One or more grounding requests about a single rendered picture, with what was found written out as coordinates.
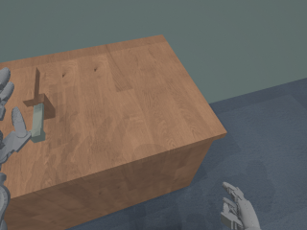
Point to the robot right hand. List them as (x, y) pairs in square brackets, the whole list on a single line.
[(242, 214)]

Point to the robot left forearm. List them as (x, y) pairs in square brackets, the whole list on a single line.
[(5, 198)]

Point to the robot left hand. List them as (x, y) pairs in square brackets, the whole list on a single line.
[(17, 139)]

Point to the tap lever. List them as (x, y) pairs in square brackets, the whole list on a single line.
[(38, 135)]

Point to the counter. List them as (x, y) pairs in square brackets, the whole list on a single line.
[(124, 123)]

